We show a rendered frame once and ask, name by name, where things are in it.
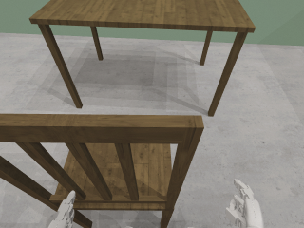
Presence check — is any robot left hand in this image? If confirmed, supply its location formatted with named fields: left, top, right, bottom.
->
left=48, top=190, right=76, bottom=228

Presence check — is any robot right hand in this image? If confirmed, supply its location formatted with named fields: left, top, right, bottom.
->
left=225, top=179, right=265, bottom=228

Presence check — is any chair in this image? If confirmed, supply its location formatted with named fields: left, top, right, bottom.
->
left=0, top=113, right=204, bottom=228

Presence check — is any table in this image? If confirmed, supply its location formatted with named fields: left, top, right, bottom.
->
left=29, top=0, right=256, bottom=117

